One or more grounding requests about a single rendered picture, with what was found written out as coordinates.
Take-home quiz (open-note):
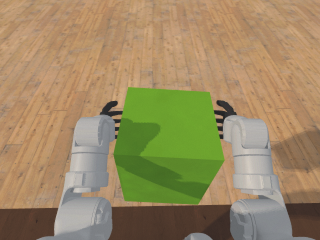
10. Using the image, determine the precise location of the carton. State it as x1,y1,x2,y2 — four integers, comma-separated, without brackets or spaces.
113,87,225,205

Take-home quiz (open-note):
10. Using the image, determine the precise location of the robot right hand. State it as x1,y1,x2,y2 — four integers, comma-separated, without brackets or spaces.
214,100,237,139

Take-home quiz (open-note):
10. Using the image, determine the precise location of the robot left hand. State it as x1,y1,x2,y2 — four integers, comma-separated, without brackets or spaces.
99,101,123,139

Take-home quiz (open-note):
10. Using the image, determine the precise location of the left robot forearm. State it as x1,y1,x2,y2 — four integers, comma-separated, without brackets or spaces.
54,114,115,234

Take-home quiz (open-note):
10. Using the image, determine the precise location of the robot left upper arm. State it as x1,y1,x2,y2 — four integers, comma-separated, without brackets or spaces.
37,197,113,240

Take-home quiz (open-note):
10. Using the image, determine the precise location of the robot right upper arm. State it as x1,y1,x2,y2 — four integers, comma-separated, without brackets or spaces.
230,199,315,240

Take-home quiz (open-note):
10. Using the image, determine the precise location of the right robot forearm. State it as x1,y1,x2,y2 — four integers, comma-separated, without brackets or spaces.
223,115,292,233

